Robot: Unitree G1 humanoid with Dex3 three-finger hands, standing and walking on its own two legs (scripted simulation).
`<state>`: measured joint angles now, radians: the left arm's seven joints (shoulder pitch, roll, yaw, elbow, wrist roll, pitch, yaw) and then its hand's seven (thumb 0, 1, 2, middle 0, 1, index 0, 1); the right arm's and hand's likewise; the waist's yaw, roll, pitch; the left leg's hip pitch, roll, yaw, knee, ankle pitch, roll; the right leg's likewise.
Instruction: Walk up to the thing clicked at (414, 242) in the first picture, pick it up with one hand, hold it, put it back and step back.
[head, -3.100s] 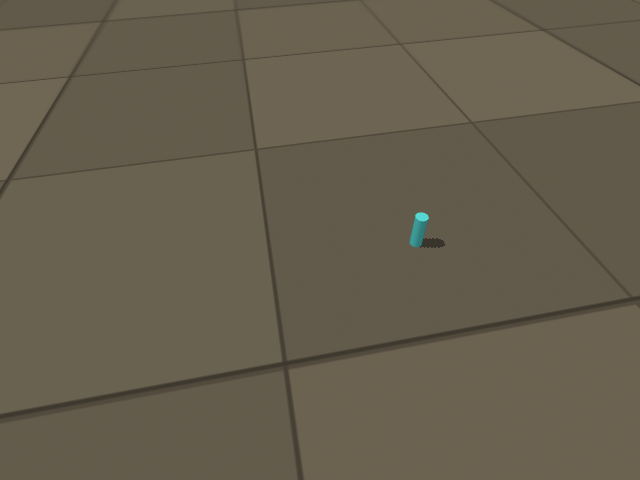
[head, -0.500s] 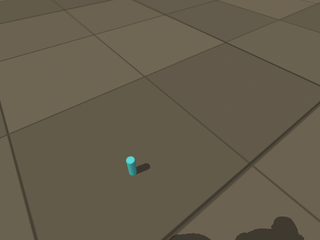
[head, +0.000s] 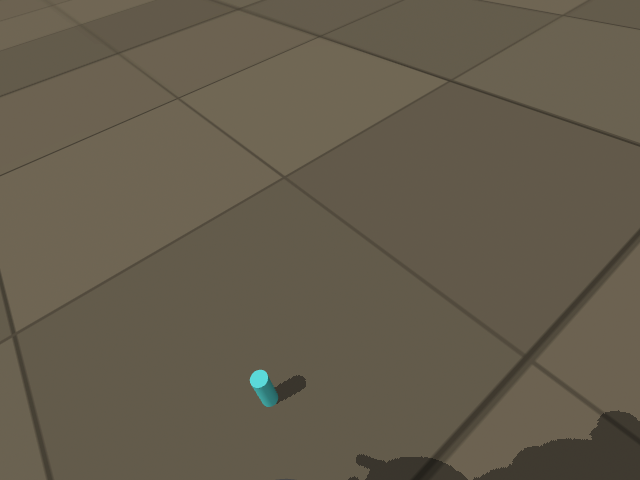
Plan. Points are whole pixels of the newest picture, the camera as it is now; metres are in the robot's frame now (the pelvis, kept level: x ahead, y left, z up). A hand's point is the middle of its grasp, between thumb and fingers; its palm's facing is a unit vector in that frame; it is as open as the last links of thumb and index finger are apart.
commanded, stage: walk up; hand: left
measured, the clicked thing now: (264, 389) +0.50 +0.29 -0.68
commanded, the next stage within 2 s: stand in 1.82 s
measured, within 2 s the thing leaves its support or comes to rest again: neither
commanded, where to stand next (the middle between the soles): +0.19 +0.04 m, yaw +1 degrees
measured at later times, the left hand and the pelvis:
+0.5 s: hand (141, 479) +0.17 +0.32 -0.15, palm faces -0.04 -0.92 -0.39, open 7.4 cm; pelvis +0.12 +0.04 +0.00, yaw +0 degrees
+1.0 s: hand (173, 404) +0.27 +0.29 -0.14, palm faces -0.01 -0.93 -0.36, open 7.4 cm; pelvis +0.16 +0.04 +0.01, yaw +0 degrees
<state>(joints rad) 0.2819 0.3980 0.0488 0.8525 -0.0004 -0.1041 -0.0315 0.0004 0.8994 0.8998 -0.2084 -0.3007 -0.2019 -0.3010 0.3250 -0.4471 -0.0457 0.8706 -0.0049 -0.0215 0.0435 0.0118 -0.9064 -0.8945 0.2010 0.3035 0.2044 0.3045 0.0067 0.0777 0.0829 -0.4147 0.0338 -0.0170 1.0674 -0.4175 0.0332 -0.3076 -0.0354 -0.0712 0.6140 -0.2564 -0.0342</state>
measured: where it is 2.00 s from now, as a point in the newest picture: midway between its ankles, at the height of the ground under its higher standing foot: outside the picture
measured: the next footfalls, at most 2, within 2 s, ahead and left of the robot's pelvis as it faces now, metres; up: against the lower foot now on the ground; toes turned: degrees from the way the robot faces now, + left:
left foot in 0.28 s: +0.21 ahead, +0.17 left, +0.00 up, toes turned +2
right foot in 0.58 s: +0.22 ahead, -0.09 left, +0.00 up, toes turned -1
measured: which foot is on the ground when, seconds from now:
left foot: up 0.00-0.26, down 0.28-1.00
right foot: down 0.00-0.30, up 0.32-0.56, down 0.58-1.00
